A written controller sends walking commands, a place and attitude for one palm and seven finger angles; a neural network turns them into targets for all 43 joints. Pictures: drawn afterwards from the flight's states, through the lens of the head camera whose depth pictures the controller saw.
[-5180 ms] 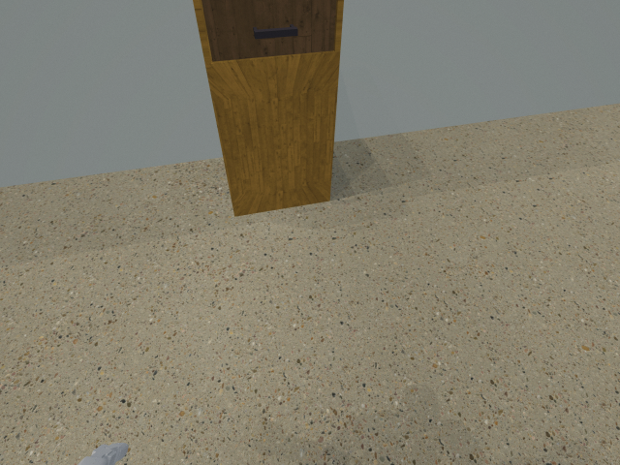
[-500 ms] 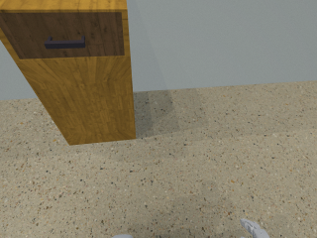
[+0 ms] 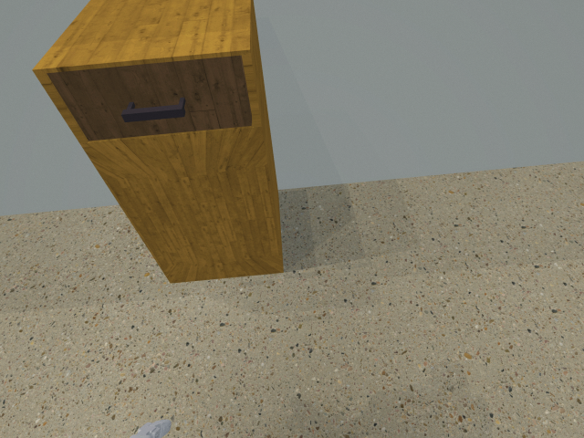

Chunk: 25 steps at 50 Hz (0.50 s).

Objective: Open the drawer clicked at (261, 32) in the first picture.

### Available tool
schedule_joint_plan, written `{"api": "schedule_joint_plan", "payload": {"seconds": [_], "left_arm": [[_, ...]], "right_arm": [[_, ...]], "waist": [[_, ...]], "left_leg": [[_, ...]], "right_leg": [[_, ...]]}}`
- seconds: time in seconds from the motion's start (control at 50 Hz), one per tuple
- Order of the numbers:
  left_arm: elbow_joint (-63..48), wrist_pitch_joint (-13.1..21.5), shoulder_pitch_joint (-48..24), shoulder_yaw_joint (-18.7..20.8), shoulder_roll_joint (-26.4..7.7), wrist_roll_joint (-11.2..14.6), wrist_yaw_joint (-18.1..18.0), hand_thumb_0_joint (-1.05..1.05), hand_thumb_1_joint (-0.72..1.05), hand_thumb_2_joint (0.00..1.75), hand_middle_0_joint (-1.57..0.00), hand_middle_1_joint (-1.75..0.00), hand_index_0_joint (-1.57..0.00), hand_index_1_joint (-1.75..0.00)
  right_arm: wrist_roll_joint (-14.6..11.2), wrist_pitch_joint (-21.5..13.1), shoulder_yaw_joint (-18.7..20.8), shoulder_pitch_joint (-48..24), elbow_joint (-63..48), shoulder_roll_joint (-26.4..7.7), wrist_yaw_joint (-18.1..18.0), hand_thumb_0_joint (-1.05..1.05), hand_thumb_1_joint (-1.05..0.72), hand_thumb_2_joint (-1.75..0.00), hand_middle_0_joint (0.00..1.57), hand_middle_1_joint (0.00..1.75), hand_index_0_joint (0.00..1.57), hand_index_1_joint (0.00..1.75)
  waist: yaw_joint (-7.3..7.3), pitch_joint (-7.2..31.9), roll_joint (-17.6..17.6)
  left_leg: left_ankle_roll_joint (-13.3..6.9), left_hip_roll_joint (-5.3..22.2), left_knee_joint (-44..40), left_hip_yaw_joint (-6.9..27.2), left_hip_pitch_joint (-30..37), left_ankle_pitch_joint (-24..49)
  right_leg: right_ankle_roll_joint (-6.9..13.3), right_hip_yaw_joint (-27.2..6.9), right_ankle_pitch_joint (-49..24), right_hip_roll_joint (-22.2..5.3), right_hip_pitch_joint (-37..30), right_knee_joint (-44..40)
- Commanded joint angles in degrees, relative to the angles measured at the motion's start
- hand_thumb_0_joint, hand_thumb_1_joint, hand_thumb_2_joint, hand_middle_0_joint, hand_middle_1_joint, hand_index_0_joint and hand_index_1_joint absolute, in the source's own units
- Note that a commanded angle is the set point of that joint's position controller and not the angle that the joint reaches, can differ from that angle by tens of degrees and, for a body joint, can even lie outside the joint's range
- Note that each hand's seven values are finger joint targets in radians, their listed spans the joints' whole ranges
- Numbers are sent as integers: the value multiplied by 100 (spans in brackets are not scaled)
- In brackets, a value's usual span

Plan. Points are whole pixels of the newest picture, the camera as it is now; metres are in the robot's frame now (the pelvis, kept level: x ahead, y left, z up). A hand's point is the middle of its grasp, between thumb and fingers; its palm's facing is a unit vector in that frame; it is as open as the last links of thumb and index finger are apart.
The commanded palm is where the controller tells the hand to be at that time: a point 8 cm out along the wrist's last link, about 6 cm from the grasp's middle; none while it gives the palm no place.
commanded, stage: take the last steps up to it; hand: left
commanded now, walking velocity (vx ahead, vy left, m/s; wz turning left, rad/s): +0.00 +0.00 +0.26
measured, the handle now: (155, 108) +0.77 +0.33 +0.04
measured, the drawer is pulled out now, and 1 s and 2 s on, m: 0.00 0.00 0.00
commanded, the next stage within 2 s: come to a stop and stand still in 1.04 s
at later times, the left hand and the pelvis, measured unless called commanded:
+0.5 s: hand out of the picture -0.10 +0.20 -0.16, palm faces +0.26 -0.95 -0.20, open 7.4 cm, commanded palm none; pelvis +0.03 +0.05 +0.01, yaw +7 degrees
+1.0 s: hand (155, 344) +0.30 +0.28 -0.16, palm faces +0.06 -0.98 -0.19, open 7.4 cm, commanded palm none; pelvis +0.20 +0.09 -0.01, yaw +5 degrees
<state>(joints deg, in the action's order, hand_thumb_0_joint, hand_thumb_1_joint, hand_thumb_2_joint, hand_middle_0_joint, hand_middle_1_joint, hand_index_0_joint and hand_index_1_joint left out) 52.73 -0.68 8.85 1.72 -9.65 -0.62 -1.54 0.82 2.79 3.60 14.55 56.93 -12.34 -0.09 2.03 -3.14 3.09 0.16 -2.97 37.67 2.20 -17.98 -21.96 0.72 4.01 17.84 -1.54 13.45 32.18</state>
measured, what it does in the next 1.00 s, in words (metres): walks ahead: left foot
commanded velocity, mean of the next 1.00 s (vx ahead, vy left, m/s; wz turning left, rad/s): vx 0.27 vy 0.01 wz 0.01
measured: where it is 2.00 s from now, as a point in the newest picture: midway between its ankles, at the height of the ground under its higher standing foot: (282, 431)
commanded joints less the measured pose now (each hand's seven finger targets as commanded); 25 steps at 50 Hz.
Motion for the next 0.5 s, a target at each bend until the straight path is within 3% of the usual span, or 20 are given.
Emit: {"api": "schedule_joint_plan", "payload": {"seconds": [0.0,0.02,0.04,0.06,0.14,0.22,0.32,0.4,0.44,0.46,0.48], "left_arm": [[-286,92,279,311,-1172,-30,-127,0,90,90,-20,-30,-20,-30],[-320,93,146,249,-1032,-20,-98,0,90,90,-20,-30,-20,-30],[-311,121,128,218,-946,-13,-78,0,90,90,-20,-30,-20,-30],[-268,154,267,217,-894,-16,-57,0,90,90,-20,-30,-20,-30],[4,258,858,241,-870,-42,-29,0,90,90,-20,-30,-20,-30],[263,346,1320,266,-899,-88,-4,0,90,90,-20,-30,-20,-30],[605,381,1710,247,-961,-146,54,0,90,90,-20,-30,-20,-30],[786,352,1669,257,-1010,-147,72,0,90,90,-20,-30,-20,-30],[844,308,1499,258,-1001,-102,87,0,90,90,-20,-30,-20,-30],[875,285,1465,232,-873,-80,100,0,90,90,-20,-30,-20,-30],[824,270,1464,171,-596,-61,123,0,90,90,-20,-30,-20,-30]], "right_arm": [[16,19,189,-65,-405,-513,-24,0,-90,-90,20,30,20,30],[27,37,188,-10,-270,-504,8,0,-90,-90,20,30,20,30],[23,42,172,111,-195,-440,27,0,-90,-90,20,30,20,30],[35,38,165,147,-148,-394,43,0,-90,-90,20,30,20,30],[100,-8,170,-56,-148,-420,127,0,-90,-90,20,30,20,30],[104,-95,126,-410,-220,-350,181,0,-90,-90,20,30,20,30],[60,-204,49,-748,-312,-187,222,0,-90,-90,20,30,20,30],[22,-296,-14,-621,-280,-93,224,0,-90,-90,20,30,20,30],[23,-363,-27,-116,-93,-120,181,0,-90,-90,20,30,20,30],[12,-415,-8,254,67,-242,131,0,-90,-90,20,30,20,30],[29,-476,81,867,215,-638,53,0,-90,-90,20,30,20,30]], "waist": [[-179,306,-1428],[-112,105,-1106],[-70,43,-1100],[-121,-33,-1108],[-350,-208,-1225],[-526,-275,-1133],[-638,-301,-1316],[-520,-216,-1373],[-235,-149,-1125],[-62,-29,-709],[223,283,381]], "left_leg": [[156,319,2593,237,-1049,-695],[205,372,2879,140,-1082,-333],[236,405,2952,89,-1106,-80],[267,430,2958,28,-1156,112],[333,658,2708,-98,-1483,502],[319,830,1975,-240,-1654,435],[202,772,802,-562,-1230,199],[43,615,-157,-807,-252,75],[33,434,-986,-1121,920,572],[43,435,-1331,-1096,1673,579],[-153,1149,-1761,-138,2502,-2]], "right_leg": [[805,-1459,-2060,-2025,-353,-1617],[678,-1104,-1953,-1714,-247,-1565],[589,-820,-1896,-1560,-208,-1566],[513,-747,-1528,-1497,-232,-1677],[456,-994,393,-1632,-517,-2214],[559,-1170,858,-1800,-886,-2412],[648,-970,658,-1800,-890,-2435],[628,-742,678,-1706,-403,-2235],[442,-339,943,-1413,281,-1835],[303,-101,927,-1181,704,-1368],[83,255,907,-796,1331,-150]]}}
